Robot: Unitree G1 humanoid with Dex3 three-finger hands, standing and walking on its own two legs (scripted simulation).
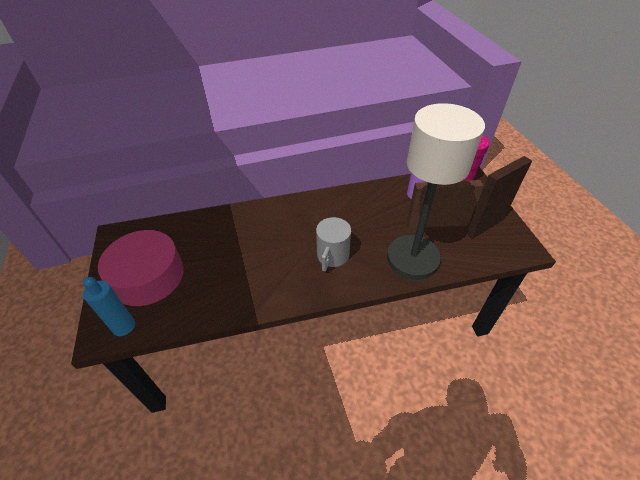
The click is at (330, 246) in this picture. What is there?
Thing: mug
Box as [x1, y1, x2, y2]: [316, 217, 350, 270]
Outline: 340,218 326,218 317,225 317,257 322,263 322,270 325,270 328,265 340,265 344,263 348,258 350,227 347,222
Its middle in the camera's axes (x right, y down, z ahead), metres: +0.03 +0.02 +1.01
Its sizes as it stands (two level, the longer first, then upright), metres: 0.122 0.088 0.096
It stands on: a support 0.44 m high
